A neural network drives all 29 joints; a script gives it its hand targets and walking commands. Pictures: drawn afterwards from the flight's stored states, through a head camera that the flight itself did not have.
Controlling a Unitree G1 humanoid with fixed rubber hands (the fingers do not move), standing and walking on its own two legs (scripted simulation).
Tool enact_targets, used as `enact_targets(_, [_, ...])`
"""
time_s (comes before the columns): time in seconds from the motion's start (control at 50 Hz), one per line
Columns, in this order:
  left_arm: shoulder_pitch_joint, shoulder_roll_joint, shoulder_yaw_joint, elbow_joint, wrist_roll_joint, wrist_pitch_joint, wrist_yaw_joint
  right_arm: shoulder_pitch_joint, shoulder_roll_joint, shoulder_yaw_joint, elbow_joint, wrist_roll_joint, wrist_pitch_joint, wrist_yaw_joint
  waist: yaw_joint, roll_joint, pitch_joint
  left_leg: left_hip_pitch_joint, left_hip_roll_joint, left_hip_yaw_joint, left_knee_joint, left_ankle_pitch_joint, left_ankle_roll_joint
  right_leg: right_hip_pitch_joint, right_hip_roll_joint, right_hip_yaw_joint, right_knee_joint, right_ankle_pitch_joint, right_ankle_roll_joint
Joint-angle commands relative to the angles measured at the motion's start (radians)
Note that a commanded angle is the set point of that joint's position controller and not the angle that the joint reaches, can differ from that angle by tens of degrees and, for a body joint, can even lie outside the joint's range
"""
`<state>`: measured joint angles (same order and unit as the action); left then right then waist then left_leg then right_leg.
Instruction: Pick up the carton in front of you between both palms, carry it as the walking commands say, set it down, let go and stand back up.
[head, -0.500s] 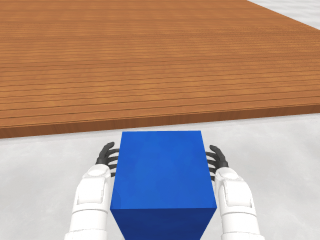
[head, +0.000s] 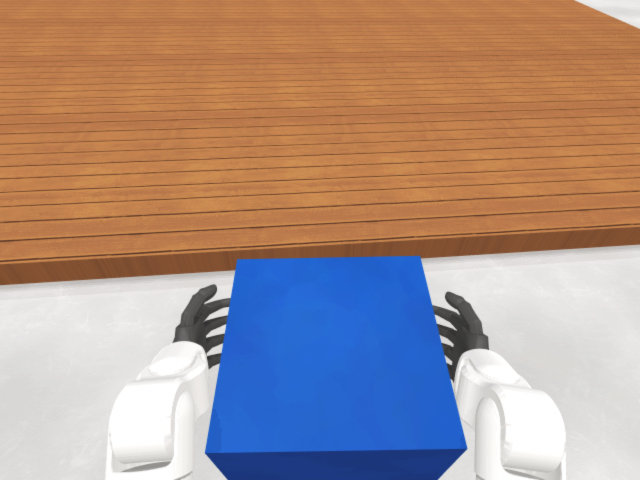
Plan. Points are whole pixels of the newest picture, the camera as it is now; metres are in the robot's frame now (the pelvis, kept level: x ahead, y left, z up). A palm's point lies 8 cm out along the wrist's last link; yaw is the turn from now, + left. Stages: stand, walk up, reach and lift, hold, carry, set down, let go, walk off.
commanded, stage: carry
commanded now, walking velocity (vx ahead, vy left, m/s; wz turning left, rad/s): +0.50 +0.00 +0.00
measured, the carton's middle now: (330, 387) +0.24 -0.01 +0.02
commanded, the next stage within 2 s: none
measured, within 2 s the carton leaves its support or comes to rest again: neither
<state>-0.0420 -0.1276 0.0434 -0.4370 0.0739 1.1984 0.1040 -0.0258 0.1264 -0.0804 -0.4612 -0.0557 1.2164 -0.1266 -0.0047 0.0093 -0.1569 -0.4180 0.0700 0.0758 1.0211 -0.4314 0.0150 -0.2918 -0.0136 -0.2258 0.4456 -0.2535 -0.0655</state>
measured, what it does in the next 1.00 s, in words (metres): walks ahead: left foot, then right foot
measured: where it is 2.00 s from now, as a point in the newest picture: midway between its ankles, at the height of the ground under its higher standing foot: (319, 330)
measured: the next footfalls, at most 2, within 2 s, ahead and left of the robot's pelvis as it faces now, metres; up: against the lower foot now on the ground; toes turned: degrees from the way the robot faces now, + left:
left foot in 0.28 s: +0.35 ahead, +0.13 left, +0.00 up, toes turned +12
right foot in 0.78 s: +0.70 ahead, -0.08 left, +0.00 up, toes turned -14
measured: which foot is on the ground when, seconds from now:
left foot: up 0.00-0.26, down 0.28-0.82, up 0.84-1.00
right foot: down 0.00-0.30, up 0.32-0.76, down 0.78-1.00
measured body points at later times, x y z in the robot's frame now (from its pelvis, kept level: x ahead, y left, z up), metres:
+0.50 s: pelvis +0.30 +0.06 +0.01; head +0.32 +0.07 +0.46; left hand +0.58 +0.19 +0.07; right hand +0.54 -0.12 +0.07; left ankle +0.31 +0.12 -0.74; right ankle +0.27 -0.08 -0.66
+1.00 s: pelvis +0.63 -0.01 +0.00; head +0.66 -0.02 +0.45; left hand +0.93 +0.15 +0.14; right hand +0.94 -0.15 +0.13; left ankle +0.60 +0.13 -0.66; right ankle +0.66 -0.07 -0.74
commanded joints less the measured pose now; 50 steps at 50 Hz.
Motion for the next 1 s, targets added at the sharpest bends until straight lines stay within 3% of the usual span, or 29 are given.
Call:
enact_targets(0.0, [-0.46, -0.85, -0.642, -0.131, -0.334, 0.015, -0.128, -0.506, 0.835, 0.698, -0.107, 0.37, 0.002, 0.177, 0.024, -0.059, -0.108, -0.328, 0.083, -0.03, -0.027, 0.11, -0.005, 0.338, -0.338, 0.415, -0.31, -0.047, -0.09])
enact_targets(0.08, [-0.439, -0.813, -0.654, -0.107, -0.368, 0.034, -0.135, -0.424, 0.817, 0.651, -0.05, 0.305, 0.01, 0.145, 0.022, -0.099, -0.066, -0.243, 0.036, 0.06, -0.282, 0.223, -0.035, 0.299, -0.263, 0.236, -0.315, 0.109, -0.068])
enact_targets(0.14, [-0.421, -0.795, -0.647, -0.091, -0.371, 0.041, -0.139, -0.41, 0.804, 0.638, -0.051, 0.284, 0.016, 0.13, 0.027, -0.146, -0.024, -0.165, -0.002, 0.123, -0.425, 0.297, -0.025, 0.279, -0.233, 0.149, -0.285, 0.241, -0.048])
enact_targets(0.2, [-0.418, -0.798, -0.644, -0.095, -0.363, 0.044, -0.143, -0.434, 0.804, 0.648, -0.081, 0.293, 0.019, 0.133, 0.028, -0.177, -0.004, -0.061, -0.014, 0.156, -0.491, 0.366, 0.001, 0.267, -0.234, 0.11, -0.242, 0.297, -0.024])
enact_targets(0.24, [-0.417, -0.799, -0.647, -0.105, -0.357, 0.045, -0.147, -0.429, 0.806, 0.651, -0.087, 0.297, 0.019, 0.141, 0.009, -0.154, -0.055, 0.14, -0.067, 0.22, -0.539, 0.323, 0.013, 0.231, -0.201, 0.026, -0.047, 0.455, 0.007])
enact_targets(0.26, [-0.406, -0.794, -0.649, -0.108, -0.352, 0.046, -0.149, -0.411, 0.802, 0.648, -0.08, 0.296, 0.019, 0.146, -0.006, -0.11, -0.124, 0.34, -0.077, 0.227, -0.542, 0.264, 0.016, 0.153, -0.159, -0.018, 0.132, 0.467, 0.033])
enact_targets(0.28, [-0.408, -0.781, -0.648, -0.114, -0.346, 0.047, -0.15, -0.393, 0.794, 0.645, -0.077, 0.29, 0.018, 0.151, -0.026, 0.016, -0.182, 0.527, 0.087, -0.028, -0.627, 0.098, 0.046, -0.027, -0.116, -0.006, 0.369, 0.264, 0.071])
enact_targets(0.3, [-0.41, -0.791, -0.658, -0.136, -0.345, 0.05, -0.153, -0.402, 0.789, 0.647, -0.066, 0.289, 0.013, 0.159, -0.022, 0.271, -0.254, 0.708, 0.376, -0.535, -0.777, -0.059, 0.184, -0.301, 0.004, 0.032, 0.685, -0.097, 0.109])
enact_targets(0.32, [-0.416, -0.802, -0.667, -0.124, -0.35, 0.047, -0.159, -0.387, 0.821, 0.659, -0.059, 0.304, 0.008, 0.167, -0.02, 0.246, -0.225, 0.679, 0.397, -0.608, -0.833, 0.082, 0.216, -0.412, -0.012, 0.161, 0.821, -0.216, 0.079])
enact_targets(0.34, [-0.431, -0.834, -0.675, -0.117, -0.348, 0.037, -0.167, -0.416, 0.857, 0.671, -0.076, 0.313, -0.003, 0.174, -0.019, 0.184, -0.22, 0.629, 0.366, -0.505, -0.804, 0.21, 0.207, -0.427, -0.065, 0.202, 0.874, -0.183, 0.052])
enact_targets(0.36, [-0.434, -0.872, -0.68, -0.106, -0.347, 0.024, -0.173, -0.439, 0.893, 0.687, -0.083, 0.322, -0.015, 0.182, -0.016, 0.091, -0.22, 0.575, 0.339, -0.406, -0.786, 0.271, 0.181, -0.422, -0.102, 0.214, 0.861, -0.135, 0.037])
enact_targets(0.38, [-0.431, -0.906, -0.682, -0.096, -0.343, 0.009, -0.178, -0.466, 0.925, 0.708, -0.094, 0.333, -0.029, 0.189, -0.01, 0.034, -0.203, 0.506, 0.316, -0.315, -0.795, 0.304, 0.147, -0.398, -0.13, 0.226, 0.797, -0.074, 0.032])
enact_targets(0.42, [-0.406, -0.942, -0.688, -0.08, -0.326, -0.02, -0.181, -0.478, 0.949, 0.733, -0.101, 0.348, -0.052, 0.201, -0.004, 0.068, -0.198, 0.433, 0.27, -0.19, -0.828, 0.291, 0.107, -0.338, -0.128, 0.198, 0.678, -0.006, 0.032])
enact_targets(0.46, [-0.36, -0.948, -0.689, -0.066, -0.303, -0.044, -0.176, -0.456, 0.941, 0.744, -0.099, 0.356, -0.066, 0.212, -0.006, 0.09, -0.179, 0.437, 0.248, -0.117, -0.851, 0.297, 0.106, -0.347, -0.116, 0.161, 0.577, 0.036, 0.042])
enact_targets(0.58, [-0.328, -0.898, -0.698, -0.11, -0.287, -0.055, -0.159, -0.396, 0.863, 0.735, -0.114, 0.345, -0.071, 0.221, -0.012, 0.113, -0.068, 0.492, 0.191, 0.023, -0.866, 0.476, 0.106, -0.39, -0.086, 0.066, 0.244, 0.187, 0.07])
enact_targets(0.68, [-0.42, -0.812, -0.704, -0.238, -0.35, -0.01, -0.149, -0.429, 0.779, 0.706, -0.206, 0.345, -0.036, 0.187, -0.014, 0.138, 0.021, 0.5, 0.177, 0.089, -0.85, 0.555, 0.089, -0.297, -0.069, 0.015, 0.087, 0.261, 0.04])
enact_targets(0.72, [-0.43, -0.754, -0.681, -0.257, -0.362, 0.017, -0.141, -0.451, 0.732, 0.692, -0.233, 0.344, -0.011, 0.168, -0.007, 0.148, -0.003, 0.519, 0.17, 0.121, -0.749, 0.709, 0.071, -0.185, -0.042, -0.013, 0.058, 0.234, 0.021])
enact_targets(0.74, [-0.429, -0.723, -0.664, -0.255, -0.364, 0.031, -0.135, -0.469, 0.704, 0.683, -0.243, 0.344, 0.004, 0.158, 0.006, 0.139, -0.044, 0.499, 0.148, 0.163, -0.626, 0.79, 0.053, -0.058, 0.002, -0.058, 0.032, 0.196, 0.019])
enact_targets(0.76, [-0.434, -0.688, -0.641, -0.245, -0.364, 0.044, -0.129, -0.48, 0.672, 0.674, -0.248, 0.341, 0.019, 0.146, 0.019, 0.092, -0.108, 0.415, 0.105, 0.194, -0.434, 0.798, 0.027, 0.141, 0.04, -0.074, 0.026, 0.116, 0.014])
enact_targets(0.78, [-0.44, -0.652, -0.616, -0.238, -0.36, 0.058, -0.12, -0.507, 0.63, 0.662, -0.25, 0.34, 0.035, 0.135, 0.04, -0.014, -0.191, 0.254, 0.083, 0.174, -0.198, 0.547, 0.006, 0.343, -0.115, 0.126, -0.006, -0.018, 0.009])
enact_targets(0.8, [-0.475, -0.618, -0.597, -0.217, -0.359, 0.063, -0.117, -0.535, 0.621, 0.662, -0.275, 0.342, 0.051, 0.123, 0.058, -0.311, -0.29, -0.092, -0.053, 0.119, 0.145, 0.225, -0.04, 0.592, -0.387, 0.635, -0.12, -0.238, -0.155])
enact_targets(0.82, [-0.462, -0.632, -0.596, -0.205, -0.375, 0.071, -0.114, -0.584, 0.609, 0.668, -0.274, 0.354, 0.06, 0.119, 0.066, -0.316, -0.24, -0.231, -0.09, 0.0, 0.295, -0.041, -0.021, 0.554, -0.4, 0.756, -0.23, -0.067, -0.173])
enact_targets(0.84, [-0.524, -0.643, -0.602, -0.237, -0.389, 0.077, -0.112, -0.616, 0.641, 0.672, -0.256, 0.357, 0.063, 0.118, 0.05, -0.236, -0.225, -0.268, -0.032, -0.058, 0.371, -0.022, 0.013, 0.52, -0.39, 0.607, -0.178, 0.169, -0.157])
enact_targets(0.86, [-0.574, -0.668, -0.611, -0.242, -0.4, 0.078, -0.112, -0.648, 0.66, 0.666, -0.25, 0.359, 0.063, 0.118, 0.048, -0.122, -0.233, -0.248, 0.003, -0.072, 0.354, 0.022, 0.029, 0.457, -0.362, 0.484, -0.127, 0.391, -0.134])
enact_targets(0.88, [-0.632, -0.685, -0.614, -0.232, -0.405, 0.079, -0.113, -0.684, 0.672, 0.662, -0.229, 0.356, 0.063, 0.117, 0.04, -0.058, -0.222, -0.222, 0.036, -0.075, 0.283, 0.065, 0.032, 0.391, -0.341, 0.381, -0.117, 0.506, -0.11])
enact_targets(0.92, [-0.701, -0.682, -0.612, -0.195, -0.409, 0.078, -0.113, -0.741, 0.678, 0.65, -0.173, 0.341, 0.063, 0.109, 0.037, -0.084, -0.229, -0.152, 0.033, -0.039, 0.161, 0.115, 0.023, 0.311, -0.29, 0.247, -0.128, 0.525, -0.071])
enact_targets(0.98, [-0.793, -0.618, -0.582, -0.094, -0.391, 0.08, -0.106, -0.817, 0.637, 0.617, -0.053, 0.3, 0.062, 0.087, 0.022, -0.127, -0.217, -0.133, 0.0, 0.003, -0.031, 0.142, 0.008, 0.264, -0.261, 0.144, -0.113, 0.634, -0.084])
